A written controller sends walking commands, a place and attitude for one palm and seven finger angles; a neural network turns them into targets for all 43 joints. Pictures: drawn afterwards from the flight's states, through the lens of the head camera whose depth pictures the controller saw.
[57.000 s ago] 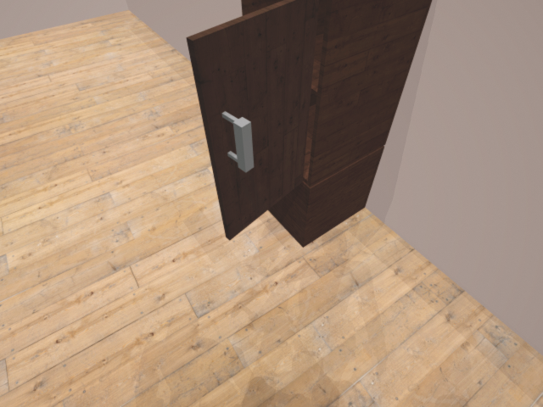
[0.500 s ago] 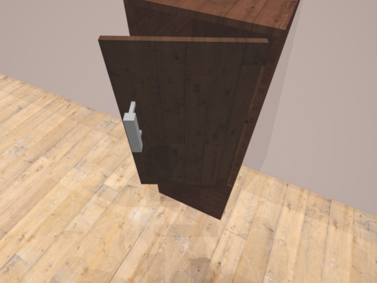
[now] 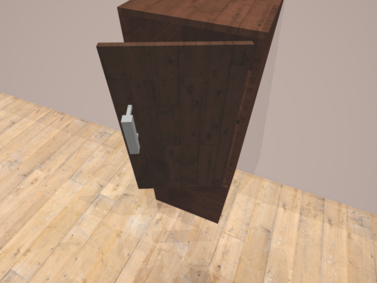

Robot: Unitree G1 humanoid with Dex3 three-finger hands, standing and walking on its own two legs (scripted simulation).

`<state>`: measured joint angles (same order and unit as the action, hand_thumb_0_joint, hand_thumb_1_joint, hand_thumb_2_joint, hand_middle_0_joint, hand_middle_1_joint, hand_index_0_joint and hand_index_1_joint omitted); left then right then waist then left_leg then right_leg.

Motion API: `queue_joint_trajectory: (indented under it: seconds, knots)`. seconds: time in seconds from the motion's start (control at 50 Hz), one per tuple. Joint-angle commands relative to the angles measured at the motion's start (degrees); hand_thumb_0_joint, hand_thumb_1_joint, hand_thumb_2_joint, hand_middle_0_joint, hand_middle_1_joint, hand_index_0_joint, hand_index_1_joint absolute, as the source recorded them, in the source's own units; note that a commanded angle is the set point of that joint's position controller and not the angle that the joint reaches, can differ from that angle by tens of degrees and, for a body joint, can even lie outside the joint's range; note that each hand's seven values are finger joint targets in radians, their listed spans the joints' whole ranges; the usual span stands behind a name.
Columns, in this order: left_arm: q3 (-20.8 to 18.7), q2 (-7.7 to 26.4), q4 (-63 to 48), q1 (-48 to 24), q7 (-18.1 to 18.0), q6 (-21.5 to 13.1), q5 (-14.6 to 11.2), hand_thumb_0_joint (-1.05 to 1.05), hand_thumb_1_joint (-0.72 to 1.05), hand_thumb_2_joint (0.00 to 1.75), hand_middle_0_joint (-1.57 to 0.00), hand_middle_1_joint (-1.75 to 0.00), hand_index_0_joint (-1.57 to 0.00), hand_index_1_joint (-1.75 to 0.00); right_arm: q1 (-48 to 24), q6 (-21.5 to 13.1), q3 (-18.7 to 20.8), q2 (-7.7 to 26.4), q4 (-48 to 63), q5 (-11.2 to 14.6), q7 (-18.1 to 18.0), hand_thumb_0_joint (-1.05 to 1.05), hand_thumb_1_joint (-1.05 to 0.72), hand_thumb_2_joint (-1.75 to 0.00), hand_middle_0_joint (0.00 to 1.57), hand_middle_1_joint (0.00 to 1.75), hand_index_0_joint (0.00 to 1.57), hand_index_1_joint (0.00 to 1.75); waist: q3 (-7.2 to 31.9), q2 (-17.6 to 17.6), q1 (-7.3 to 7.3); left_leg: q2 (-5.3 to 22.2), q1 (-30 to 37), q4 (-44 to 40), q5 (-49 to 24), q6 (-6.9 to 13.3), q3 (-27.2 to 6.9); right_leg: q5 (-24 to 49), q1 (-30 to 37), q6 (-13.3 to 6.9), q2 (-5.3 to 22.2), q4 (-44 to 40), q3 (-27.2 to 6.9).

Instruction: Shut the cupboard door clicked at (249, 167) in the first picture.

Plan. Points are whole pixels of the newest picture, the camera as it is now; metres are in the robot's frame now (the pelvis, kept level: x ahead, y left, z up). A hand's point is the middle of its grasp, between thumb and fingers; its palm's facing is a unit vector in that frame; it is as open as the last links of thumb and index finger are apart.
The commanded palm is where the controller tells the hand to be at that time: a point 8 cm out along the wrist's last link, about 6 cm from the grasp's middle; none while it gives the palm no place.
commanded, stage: look again from close up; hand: left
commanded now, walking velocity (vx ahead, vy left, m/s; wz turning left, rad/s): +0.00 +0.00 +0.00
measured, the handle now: (132, 129) +0.49 +0.17 +0.03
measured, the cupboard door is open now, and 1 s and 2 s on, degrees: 25 25 25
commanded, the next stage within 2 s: shuffle to correct the standing spot in 0.24 s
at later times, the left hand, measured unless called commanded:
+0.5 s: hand out of the picture -0.03 +0.18 -0.18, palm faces +0.02 -0.98 -0.17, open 7.4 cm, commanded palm none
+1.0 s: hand out of the picture +0.01 +0.13 -0.18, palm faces +0.05 -0.99 -0.13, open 7.4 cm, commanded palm none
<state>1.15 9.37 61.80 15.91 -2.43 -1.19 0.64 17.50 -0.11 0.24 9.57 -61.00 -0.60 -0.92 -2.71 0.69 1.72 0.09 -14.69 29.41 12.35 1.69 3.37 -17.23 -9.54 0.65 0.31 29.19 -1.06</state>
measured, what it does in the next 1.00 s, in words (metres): stands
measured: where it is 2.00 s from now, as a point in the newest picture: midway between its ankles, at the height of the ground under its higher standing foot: outside the picture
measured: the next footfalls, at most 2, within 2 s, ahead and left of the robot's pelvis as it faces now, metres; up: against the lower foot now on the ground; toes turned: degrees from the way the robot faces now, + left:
none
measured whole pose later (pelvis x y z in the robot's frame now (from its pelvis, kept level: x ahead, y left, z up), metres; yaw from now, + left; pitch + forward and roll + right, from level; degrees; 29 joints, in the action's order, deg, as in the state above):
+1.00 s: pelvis +0.04 -0.02 +0.00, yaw +0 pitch -1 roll +0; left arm 0.6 7.0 62.4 20.4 -2.4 -1.4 0.6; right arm 13.0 -0.7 0.7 8.1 -63.6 0.2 -2.7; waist -1.7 -2.4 -0.5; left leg 1.4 -13.6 30.5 15.7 -0.3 2.3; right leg -20.0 -7.8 -0.9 -1.1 29.1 -0.1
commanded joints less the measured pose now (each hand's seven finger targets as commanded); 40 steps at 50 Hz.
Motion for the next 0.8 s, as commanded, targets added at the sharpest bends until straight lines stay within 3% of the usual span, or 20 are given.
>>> queue_joint_trajectory:
  seconds: [0.0,0.14,0.22,0.32,0.34,0.42,0.48,0.56,0.62,0.7,0.74,0.78]
  knots:
    - [-1.3,6.3,-3.5,3.5,-0.2,-0.2,0.3,0.00,0.90,0.90,-0.20,-0.30,-0.20,-0.30,0.6,-1.0,1.5,6.6,4.1,-0.5,0.0,0.00,-0.90,-0.90,0.20,0.30,0.20,0.30,-2.4,-1.4,-1.17,5.1,-1.6,-8.6,6.4,0.4,-8.4,-2.9,-6.8,-3.4,3.7,-6.0,-4.2]
    - [-1.4,6.8,-4.3,3.9,0.1,-0.3,0.4,0.00,0.90,0.90,-0.20,-0.30,-0.20,-0.30,-1.0,-1.2,1.8,8.0,4.2,-0.4,0.2,0.00,-0.90,-0.90,0.20,0.30,0.20,0.30,-2.4,-2.5,-1.29,5.5,-1.1,-10.5,8.2,0.8,-9.1,-2.1,-7.8,-2.9,3.7,-6.5,-4.4]
    - [-1.4,7.2,-4.2,4.4,0.3,-0.3,0.5,0.00,0.90,0.90,-0.20,-0.30,-0.20,-0.30,-2.1,-1.3,1.7,8.6,3.8,-0.3,0.2,0.00,-0.90,-0.90,0.20,0.30,0.20,0.30,-2.0,-0.4,-1.58,5.7,-1.4,-11.6,9.6,0.7,-9.3,-1.2,-7.0,-2.7,3.7,-6.8,-4.2]
    - [-1.3,7.8,-3.4,4.8,0.5,-0.5,0.4,0.00,0.90,0.90,-0.20,-0.30,-0.20,-0.30,-3.0,-1.5,1.7,8.9,3.2,-0.1,0.3,0.00,-0.90,-0.90,0.20,0.30,0.20,0.30,-0.8,-1.3,-1.64,5.5,0.3,-10.9,6.6,0.6,-8.5,0.3,-6.7,-2.6,4.4,-8.0,-4.7]
    - [-0.9,6.1,-2.6,5.7,0.5,-0.4,0.3,0.00,0.90,0.90,-0.20,-0.30,-0.20,-0.30,-2.5,-1.3,1.2,7.5,2.6,-0.3,0.3,0.00,-0.90,-0.90,0.20,0.30,0.20,0.30,0.1,-1.7,-1.43,5.6,1.0,-10.9,7.8,0.4,-8.4,-1.5,-6.7,-2.3,4.3,-8.4,-4.3]
    - [-1.2,5.7,-1.8,7.6,0.8,0.3,0.7,0.00,0.90,0.90,-0.20,-0.30,-0.20,-0.30,-2.2,-0.5,1.4,7.8,2.0,-0.6,0.3,0.00,-0.90,-0.90,0.20,0.30,0.20,0.30,-2.5,-0.5,-1.76,5.7,-3.3,-11.5,19.0,1.0,-10.1,-11.1,-7.6,-2.3,3.4,-7.1,-2.4]
    - [-1.5,5.6,-1.4,9.4,1.1,0.4,0.8,0.00,0.90,0.90,-0.20,-0.30,-0.20,-0.30,-2.0,-0.3,1.7,7.4,2.0,-0.7,0.2,0.00,-0.90,-0.90,0.20,0.30,0.20,0.30,-3.7,0.2,-2.21,5.9,-5.5,-11.2,21.1,1.9,-11.2,-12.4,-7.7,-2.7,3.1,-6.5,-1.7]
    - [-1.6,4.7,-1.2,10.5,1.4,0.0,0.7,0.00,0.90,0.90,-0.20,-0.30,-0.20,-0.30,-0.6,-0.9,2.0,7.2,1.7,-0.7,0.0,0.00,-0.90,-0.90,0.20,0.30,0.20,0.30,-3.0,1.0,-1.87,6.9,-3.7,-10.0,18.3,2.4,-11.2,-9.5,-8.6,-3.3,3.1,-5.4,-1.4]
    - [-1.8,4.3,-1.0,11.3,1.5,-0.1,0.8,0.00,0.90,0.90,-0.20,-0.30,-0.20,-0.30,0.0,-1.2,2.3,6.8,1.3,-0.5,-0.3,0.00,-0.90,-0.90,0.20,0.30,0.20,0.30,-3.3,-0.2,-1.84,7.3,-3.6,-8.0,13.9,2.8,-10.4,-5.7,-8.0,-3.7,3.0,-4.9,-1.5]
    - [-2.2,3.7,-0.8,12.6,1.6,-0.2,0.9,0.00,0.90,0.90,-0.20,-0.30,-0.20,-0.30,0.9,-1.8,2.5,6.5,0.9,-0.4,-0.7,0.00,-0.90,-0.90,0.20,0.30,0.20,0.30,-2.2,0.9,-1.94,8.5,-2.1,-5.8,7.2,3.5,-9.8,-0.4,-7.3,-3.8,2.5,-3.0,-0.8]
    - [-2.3,3.2,-0.3,13.4,1.3,-0.5,0.7,0.00,0.90,0.90,-0.20,-0.30,-0.20,-0.30,0.4,-2.2,1.9,5.2,0.7,-0.2,-1.0,0.00,-0.90,-0.90,0.20,0.30,0.20,0.30,0.0,-0.1,-2.52,7.1,-1.8,-2.1,-2.6,2.8,-7.0,7.5,-3.9,-3.8,3.5,-3.4,-2.3]
    - [-2.3,3.6,0.5,14.2,0.7,-0.9,0.5,0.00,0.90,0.90,-0.20,-0.30,-0.20,-0.30,0.0,-2.4,1.2,3.0,0.3,0.0,-1.3,0.00,-0.90,-0.90,0.20,0.30,0.20,0.30,0.8,-5.0,-2.55,4.5,-1.9,2.5,-10.2,1.0,-2.6,23.9,-0.2,-3.7,5.8,-4.1,-4.5]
